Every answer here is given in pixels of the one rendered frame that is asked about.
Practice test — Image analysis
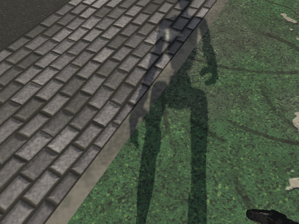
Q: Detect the robot right hand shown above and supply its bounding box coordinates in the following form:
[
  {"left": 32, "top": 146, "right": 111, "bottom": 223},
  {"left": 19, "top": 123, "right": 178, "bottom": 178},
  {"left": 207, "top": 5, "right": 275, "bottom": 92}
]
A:
[{"left": 246, "top": 209, "right": 299, "bottom": 224}]

